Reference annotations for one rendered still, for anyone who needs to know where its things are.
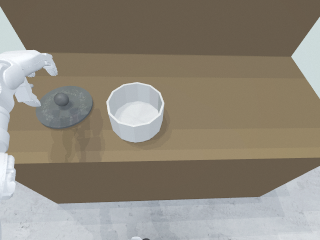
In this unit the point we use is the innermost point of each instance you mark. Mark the lid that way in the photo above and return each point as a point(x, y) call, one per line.
point(54, 116)

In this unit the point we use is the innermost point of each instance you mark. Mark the left robot forearm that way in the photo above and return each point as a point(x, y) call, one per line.
point(11, 76)

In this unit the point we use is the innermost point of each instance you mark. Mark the table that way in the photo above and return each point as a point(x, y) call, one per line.
point(240, 119)

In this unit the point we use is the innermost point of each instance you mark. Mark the robot left upper arm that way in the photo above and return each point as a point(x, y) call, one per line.
point(7, 178)

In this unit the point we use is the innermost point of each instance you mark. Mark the robot left hand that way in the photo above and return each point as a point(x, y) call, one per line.
point(30, 61)

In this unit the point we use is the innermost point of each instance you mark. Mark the knob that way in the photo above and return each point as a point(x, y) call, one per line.
point(61, 99)

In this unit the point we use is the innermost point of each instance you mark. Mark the pot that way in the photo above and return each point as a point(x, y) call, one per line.
point(135, 111)

